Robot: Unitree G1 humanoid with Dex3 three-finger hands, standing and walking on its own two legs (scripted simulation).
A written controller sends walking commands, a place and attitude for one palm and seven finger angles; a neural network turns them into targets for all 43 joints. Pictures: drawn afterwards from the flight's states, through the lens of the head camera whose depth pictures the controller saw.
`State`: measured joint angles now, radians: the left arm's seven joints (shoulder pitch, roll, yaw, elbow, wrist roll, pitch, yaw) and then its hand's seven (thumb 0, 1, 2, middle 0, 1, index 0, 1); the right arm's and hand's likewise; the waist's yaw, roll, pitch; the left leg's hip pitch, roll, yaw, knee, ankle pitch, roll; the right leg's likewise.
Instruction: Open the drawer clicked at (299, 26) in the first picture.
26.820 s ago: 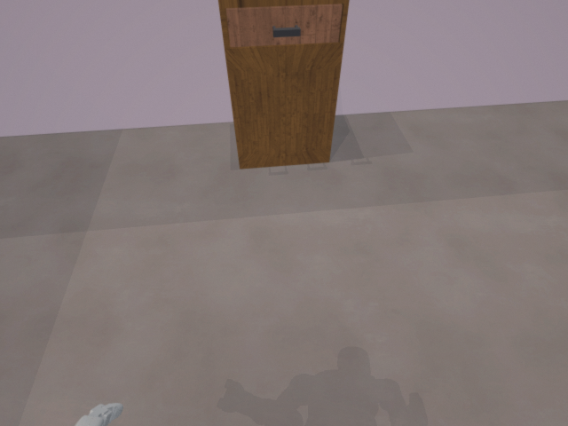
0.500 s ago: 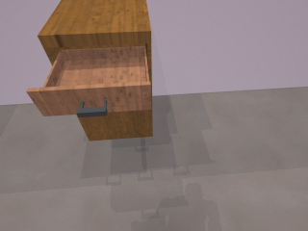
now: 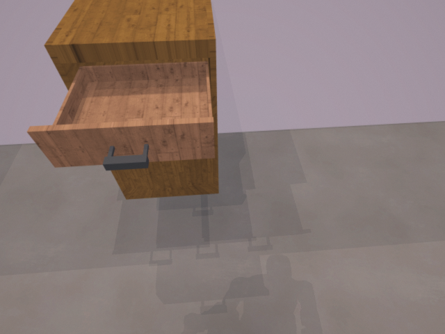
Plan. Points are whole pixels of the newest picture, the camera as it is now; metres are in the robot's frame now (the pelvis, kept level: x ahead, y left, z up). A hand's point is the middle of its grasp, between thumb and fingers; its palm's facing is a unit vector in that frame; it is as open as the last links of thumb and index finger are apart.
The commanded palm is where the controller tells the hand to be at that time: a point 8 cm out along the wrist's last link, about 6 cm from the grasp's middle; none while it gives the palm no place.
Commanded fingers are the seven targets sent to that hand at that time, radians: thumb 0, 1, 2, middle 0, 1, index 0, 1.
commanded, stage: look to check the result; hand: left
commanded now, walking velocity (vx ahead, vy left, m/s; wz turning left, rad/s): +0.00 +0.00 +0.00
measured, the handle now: (127, 155) +0.52 +0.28 -0.06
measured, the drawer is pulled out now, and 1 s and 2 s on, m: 0.30 0.30 0.30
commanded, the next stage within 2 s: stand and wait in 0.20 s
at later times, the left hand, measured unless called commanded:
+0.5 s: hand out of the picture +0.08 +0.22 -0.16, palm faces -0.02 -0.96 -0.30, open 7.4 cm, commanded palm none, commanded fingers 0.00 0.90 0.90 -0.20 -0.30 -0.20 -0.30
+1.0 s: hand out of the picture +0.09 +0.23 -0.16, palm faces -0.03 -0.95 -0.33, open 7.4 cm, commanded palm none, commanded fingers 0.00 0.90 0.90 -0.20 -0.30 -0.20 -0.30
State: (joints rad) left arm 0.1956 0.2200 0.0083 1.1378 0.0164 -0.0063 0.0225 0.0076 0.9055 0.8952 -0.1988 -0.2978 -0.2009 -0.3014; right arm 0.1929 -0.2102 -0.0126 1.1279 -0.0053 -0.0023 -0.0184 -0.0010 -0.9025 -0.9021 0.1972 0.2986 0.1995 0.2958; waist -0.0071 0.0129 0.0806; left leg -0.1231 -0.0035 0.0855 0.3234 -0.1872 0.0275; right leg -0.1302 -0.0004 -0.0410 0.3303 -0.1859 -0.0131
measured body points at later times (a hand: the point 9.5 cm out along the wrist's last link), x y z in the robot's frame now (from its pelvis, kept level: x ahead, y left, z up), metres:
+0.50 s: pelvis +0.02 -0.01 +0.00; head +0.04 -0.01 +0.45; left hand +0.08 +0.27 -0.14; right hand +0.07 -0.28 -0.15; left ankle -0.01 +0.10 -0.75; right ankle +0.00 -0.11 -0.75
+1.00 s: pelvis +0.02 -0.01 +0.00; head +0.05 -0.02 +0.45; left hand +0.09 +0.28 -0.14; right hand +0.08 -0.30 -0.14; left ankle -0.01 +0.10 -0.75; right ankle +0.00 -0.11 -0.75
